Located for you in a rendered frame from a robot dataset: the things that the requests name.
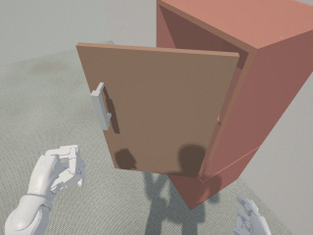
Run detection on handle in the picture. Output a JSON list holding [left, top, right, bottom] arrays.
[[90, 82, 112, 130]]

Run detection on right robot hand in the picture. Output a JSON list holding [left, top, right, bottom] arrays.
[[233, 193, 272, 235]]

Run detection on cupboard door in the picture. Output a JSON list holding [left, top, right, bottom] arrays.
[[75, 42, 240, 178]]

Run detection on left robot hand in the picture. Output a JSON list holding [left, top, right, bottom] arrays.
[[27, 145, 86, 202]]

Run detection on robot left forearm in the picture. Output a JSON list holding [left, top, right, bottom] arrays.
[[4, 194, 53, 235]]

